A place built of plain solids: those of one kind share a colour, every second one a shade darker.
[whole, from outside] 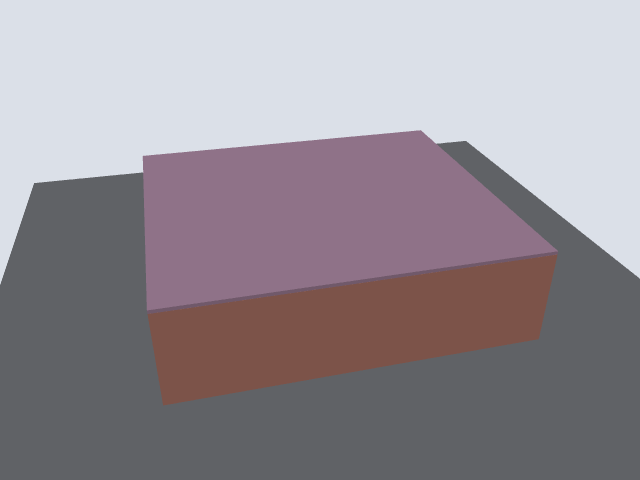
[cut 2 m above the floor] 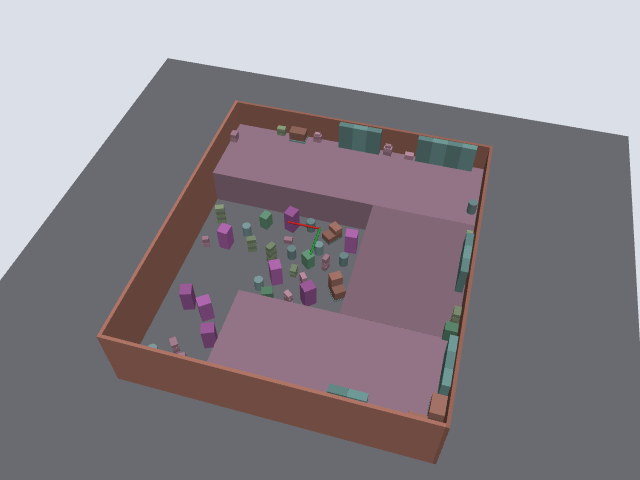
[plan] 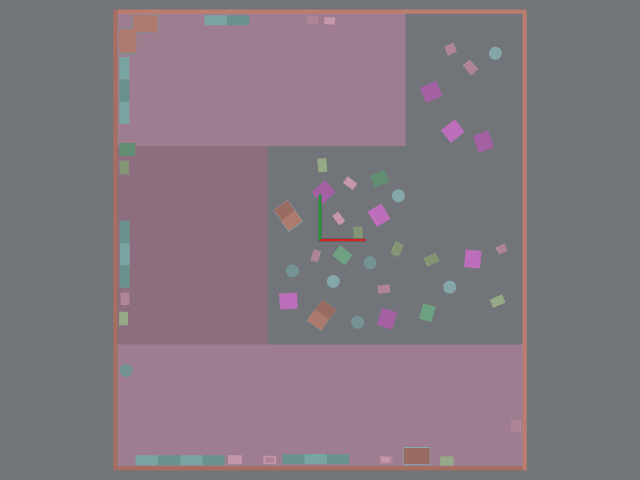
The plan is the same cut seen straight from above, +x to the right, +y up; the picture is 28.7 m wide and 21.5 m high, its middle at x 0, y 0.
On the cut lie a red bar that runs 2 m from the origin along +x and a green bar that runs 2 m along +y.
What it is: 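A closed shop hall without a stair; its walked floor is a deck 2.64 m over the shop floor, a U in plan, with 4 straight fronts toward the void, each bare or guarded by itself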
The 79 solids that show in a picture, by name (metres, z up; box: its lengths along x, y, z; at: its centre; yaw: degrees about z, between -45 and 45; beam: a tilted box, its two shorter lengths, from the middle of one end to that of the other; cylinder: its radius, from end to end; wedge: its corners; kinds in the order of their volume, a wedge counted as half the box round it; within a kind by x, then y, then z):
{
 "floor_1": {"box": [6.74, 0.04, 0.19], "at": [-5.71, -4.68, 2.53]},
 "floor_2": {"box": [6.74, 8.89, 2.69], "at": [-5.71, -0.24, 1.29]},
 "floor_3": {"box": [12.91, 5.94, 2.69], "at": [-2.63, 7.18, 1.29]},
 "floor_4": {"box": [18.17, 5.47, 2.69], "at": [0.0, -7.41, 1.29]},
 "wall_1": {"box": [0.2, 20.66, 5.62], "at": [-9.16, 0.0, 2.76]},
 "wall_2": {"box": [18.13, 0.2, 5.62], "at": [0.0, -10.23, 2.76]},
 "wall_3": {"box": [18.13, 0.2, 5.62], "at": [0.0, 10.23, 2.76]},
 "wall_4": {"box": [0.2, 20.66, 5.62], "at": [9.16, 0.0, 2.76]},
 "roof_1": {"box": [18.53, 20.66, 0.2], "at": [0.0, 0.0, 5.67]},
 "shelving_1": {"box": [0.45, 1.0, 2.1], "at": [-8.77, 5.69, 3.69]},
 "shelving_2": {"box": [0.45, 1.0, 2.1], "at": [-8.77, 6.69, 3.69]},
 "shelving_3": {"box": [0.45, 1.0, 2.1], "at": [-8.77, 7.69, 3.69]},
 "shelving_4": {"box": [0.45, 1.0, 2.1], "at": [-8.74, -1.64, 3.69]},
 "shelving_5": {"box": [0.45, 1.0, 2.1], "at": [-8.74, -0.64, 3.69]},
 "shelving_6": {"box": [0.45, 1.0, 2.1], "at": [-8.74, 0.36, 3.69]},
 "shelving_7": {"box": [1.0, 0.45, 2.1], "at": [-7.76, -9.86, 3.69]},
 "shelving_8": {"box": [1.0, 0.45, 2.1], "at": [-6.76, -9.86, 3.69]},
 "shelving_9": {"box": [1.0, 0.45, 2.1], "at": [-5.76, -9.86, 3.69]},
 "shelving_10": {"box": [1.0, 0.45, 2.1], "at": [-4.76, -9.86, 3.69]},
 "shelving_11": {"box": [1.0, 0.45, 2.1], "at": [-4.67, 9.85, 3.69]},
 "shelving_12": {"box": [1.0, 0.45, 2.1], "at": [-3.67, 9.85, 3.69]},
 "shelving_13": {"box": [1.0, 0.45, 2.1], "at": [-1.19, -9.81, 3.69]},
 "shelving_14": {"box": [1.0, 0.45, 2.1], "at": [-0.19, -9.81, 3.69]},
 "shelving_15": {"box": [1.0, 0.45, 2.1], "at": [0.81, -9.81, 3.69]},
 "cage_trolley_1": {"box": [0.8, 0.72, 1.71], "at": [-1.41, -2.73, 0.81], "yaw": 4.4},
 "cage_trolley_2": {"box": [0.8, 0.72, 1.71], "at": [0.17, 2.15, 0.81], "yaw": 42.1},
 "cage_trolley_3": {"box": [0.72, 0.8, 1.71], "at": [2.65, 1.11, 0.81], "yaw": 30.6},
 "cage_trolley_4": {"box": [0.72, 0.8, 1.71], "at": [3.01, -3.53, 0.81], "yaw": -16.5},
 "cage_trolley_5": {"box": [0.8, 0.72, 1.71], "at": [4.98, 6.63, 0.81], "yaw": 22.6},
 "cage_trolley_6": {"box": [0.8, 0.72, 1.71], "at": [5.95, 4.88, 0.81], "yaw": 38.2},
 "cage_trolley_7": {"box": [0.72, 0.8, 1.71], "at": [6.85, -0.85, 0.81], "yaw": -5.2},
 "cage_trolley_8": {"box": [0.72, 0.8, 1.71], "at": [7.32, 4.41, 0.81], "yaw": 18.6},
 "load_1": {"box": [0.77, 1.1, 0.59], "at": [-8.61, 8.91, 3.67], "yaw": -0.3},
 "load_2": {"box": [1.13, 0.77, 0.46], "at": [-7.82, 9.69, 3.01], "yaw": -0.3},
 "load_3": {"box": [0.76, 1.16, 0.71], "at": [-1.43, 1.09, 0.5], "yaw": 35.5},
 "load_4": {"box": [0.76, 0.58, 0.71], "at": [-1.26, 0.85, 1.21], "yaw": 35.7},
 "load_5": {"box": [0.78, 0.58, 0.42], "at": [-0.09, -3.59, 0.78], "yaw": -36.8},
 "load_6": {"box": [0.78, 1.16, 0.42], "at": [0.07, -3.36, 0.36], "yaw": -37.0},
 "load_7": {"box": [1.16, 0.72, 0.68], "at": [4.34, -9.67, 3.12], "yaw": 0.3},
 "drum_1": {"cylinder": 0.29, "from": [-8.68, -5.84, 2.64], "to": [-8.68, -5.84, 3.52]},
 "drum_2": {"cylinder": 0.29, "from": [-1.24, -1.38, 0.0], "to": [-1.24, -1.38, 0.88]},
 "drum_3": {"cylinder": 0.29, "from": [0.59, -1.85, 0.0], "to": [0.59, -1.85, 0.88]},
 "drum_4": {"cylinder": 0.29, "from": [1.68, -3.69, 0.0], "to": [1.68, -3.69, 0.88]},
 "drum_5": {"cylinder": 0.29, "from": [2.24, -1.02, 0.0], "to": [2.24, -1.02, 0.88]},
 "drum_6": {"cylinder": 0.29, "from": [3.51, 1.98, 0.0], "to": [3.51, 1.98, 0.88]},
 "drum_7": {"cylinder": 0.29, "from": [5.81, -2.11, 0.0], "to": [5.81, -2.11, 0.88]},
 "drum_8": {"cylinder": 0.29, "from": [7.86, 8.37, 0.0], "to": [7.86, 8.37, 0.88]},
 "bin_1": {"box": [0.72, 0.58, 1.06], "at": [-8.63, 4.06, 3.17]},
 "bin_2": {"box": [0.72, 0.58, 1.11], "at": [1.01, -0.68, 0.51], "yaw": -37.7},
 "bin_3": {"box": [0.72, 0.58, 1.11], "at": [2.67, 2.75, 0.51], "yaw": 20.3},
 "bin_4": {"box": [0.58, 0.72, 1.11], "at": [4.81, -3.26, 0.51], "yaw": -16.4},
 "carton_1": {"box": [0.39, 0.52, 0.28], "at": [-8.73, -2.61, 3.35], "yaw": 1.7},
 "carton_2": {"box": [0.61, 0.4, 0.4], "at": [-3.81, -9.84, 2.84], "yaw": 1.1},
 "carton_3": {"box": [0.4, 0.26, 0.22], "at": [-2.25, -9.86, 3.38], "yaw": 2.4},
 "carton_4": {"box": [0.57, 0.37, 0.31], "at": [-2.25, -9.85, 3.11], "yaw": -2.7},
 "carton_5": {"box": [0.49, 0.38, 0.32], "at": [-0.32, 9.85, 2.8], "yaw": -2.8},
 "carton_6": {"box": [0.32, 0.5, 0.39], "at": [-0.2, -0.71, 0.97], "yaw": -15.5},
 "carton_7": {"box": [0.48, 0.32, 0.32], "at": [0.43, 9.81, 2.8], "yaw": -2.7},
 "carton_8": {"box": [0.33, 0.53, 0.32], "at": [0.84, 0.96, 0.79], "yaw": 36.4},
 "carton_9": {"box": [0.52, 0.35, 0.31], "at": [1.36, 2.53, 0.77], "yaw": -36.2},
 "carton_10": {"box": [0.56, 0.36, 0.41], "at": [2.86, -2.2, 0.15], "yaw": 6.8},
 "carton_11": {"box": [0.4, 0.24, 0.19], "at": [2.93, -9.84, 3.29], "yaw": -0.8},
 "carton_12": {"box": [0.57, 0.34, 0.28], "at": [2.94, -9.85, 3.05], "yaw": 5.0},
 "carton_13": {"box": [0.43, 0.42, 0.42], "at": [5.85, 8.55, 1.05], "yaw": 21.7},
 "carton_14": {"box": [0.41, 0.56, 0.27], "at": [6.75, 7.72, 0.96], "yaw": 40.4},
 "carton_15": {"box": [0.42, 0.33, 0.39], "at": [8.15, -0.41, 0.59], "yaw": 23.9},
 "carton_16": {"box": [0.44, 0.55, 0.33], "at": [8.77, -8.35, 3.13], "yaw": 0.8},
 "pallet_1": {"box": [0.8, 1.2, 0.14], "at": [-8.62, 8.91, 2.71]},
 "pallet_2": {"box": [1.2, 0.8, 0.14], "at": [-7.82, 9.69, 2.71]},
 "pallet_3": {"box": [0.8, 1.2, 0.19], "at": [-1.43, 1.08, 0.05], "yaw": 35.5},
 "pallet_4": {"box": [1.2, 0.8, 0.14], "at": [4.34, -9.67, 2.71]},
 "crate_1": {"box": [0.4, 0.6, 0.2], "at": [-8.79, -3.52, 2.94], "yaw": 0.5},
 "crate_2": {"box": [0.4, 0.6, 0.3], "at": [-8.77, 3.24, 3.99], "yaw": -1.1},
 "crate_3": {"box": [0.4, 0.6, 0.2], "at": [0.1, 3.35, 0.5], "yaw": 5.9},
 "crate_4": {"box": [0.4, 0.6, 0.2], "at": [1.7, 0.29, 0.5], "yaw": 3.1},
 "crate_5": {"box": [0.4, 0.6, 0.3], "at": [3.46, -0.41, 1.35], "yaw": -24.6},
 "crate_6": {"box": [0.6, 0.4, 0.3], "at": [5.0, -0.89, 1.05], "yaw": 25.4},
 "crate_7": {"box": [0.6, 0.4, 0.2], "at": [5.68, -9.9, 3.14]},
 "crate_8": {"box": [0.6, 0.4, 0.3], "at": [7.95, -2.74, 1.35], "yaw": 23.1}
}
